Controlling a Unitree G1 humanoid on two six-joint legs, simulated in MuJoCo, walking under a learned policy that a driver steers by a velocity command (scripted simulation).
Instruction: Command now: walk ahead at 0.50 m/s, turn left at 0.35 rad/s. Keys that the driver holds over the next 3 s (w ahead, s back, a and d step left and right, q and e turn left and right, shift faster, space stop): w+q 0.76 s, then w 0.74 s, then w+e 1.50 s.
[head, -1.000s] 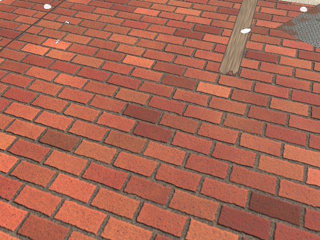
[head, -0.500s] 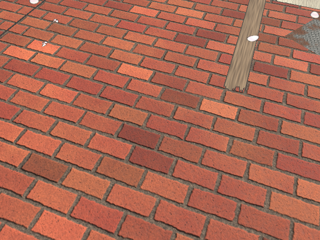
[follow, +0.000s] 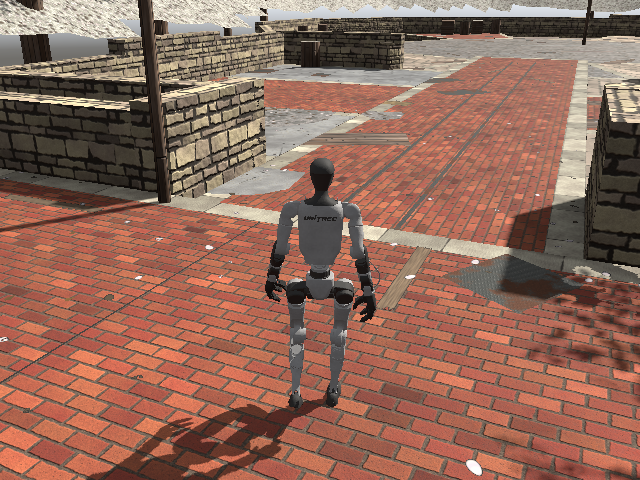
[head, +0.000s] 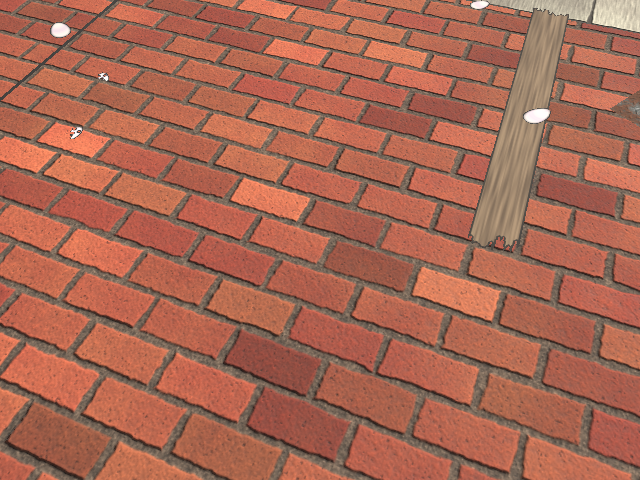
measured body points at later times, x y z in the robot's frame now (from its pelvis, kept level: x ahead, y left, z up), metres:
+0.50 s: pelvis +0.26 +0.06 -0.02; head +0.29 +0.07 +0.43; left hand +0.21 +0.30 -0.16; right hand +0.46 -0.15 -0.14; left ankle +0.31 +0.11 -0.74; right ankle +0.13 -0.09 -0.63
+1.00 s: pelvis +0.54 +0.13 -0.02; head +0.57 +0.15 +0.43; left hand +0.62 +0.43 -0.11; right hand +0.63 -0.14 -0.15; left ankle +0.32 +0.11 -0.71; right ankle +0.69 +0.11 -0.74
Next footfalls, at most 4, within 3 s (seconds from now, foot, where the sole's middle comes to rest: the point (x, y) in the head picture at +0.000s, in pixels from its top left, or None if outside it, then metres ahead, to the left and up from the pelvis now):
0.42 left None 0.35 0.12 -0.77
0.98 right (274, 367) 0.72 0.13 -0.77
1.50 left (145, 330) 0.83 0.44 -0.77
2.06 right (173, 226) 1.15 0.41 -0.77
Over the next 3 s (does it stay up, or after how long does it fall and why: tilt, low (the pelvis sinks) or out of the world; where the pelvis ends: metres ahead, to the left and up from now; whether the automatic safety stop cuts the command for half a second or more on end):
stays up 1.48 0.49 0.00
